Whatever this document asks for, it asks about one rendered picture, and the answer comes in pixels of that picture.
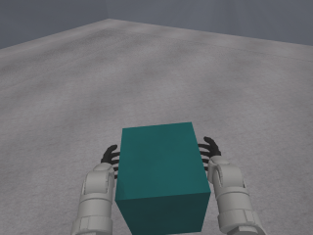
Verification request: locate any robot right hand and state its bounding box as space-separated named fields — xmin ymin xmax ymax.
xmin=198 ymin=136 xmax=221 ymax=171

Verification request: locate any right robot forearm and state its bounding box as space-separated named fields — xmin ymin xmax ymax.
xmin=207 ymin=155 xmax=267 ymax=235

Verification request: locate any robot left hand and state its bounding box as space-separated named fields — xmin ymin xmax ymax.
xmin=101 ymin=144 xmax=120 ymax=179

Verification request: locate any carton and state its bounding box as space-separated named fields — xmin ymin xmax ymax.
xmin=114 ymin=121 xmax=211 ymax=235

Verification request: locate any left robot forearm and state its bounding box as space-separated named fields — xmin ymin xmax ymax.
xmin=70 ymin=163 xmax=115 ymax=235

